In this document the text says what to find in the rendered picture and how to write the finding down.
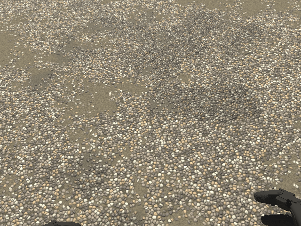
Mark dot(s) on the right robot hand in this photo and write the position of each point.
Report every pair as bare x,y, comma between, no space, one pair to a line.
285,200

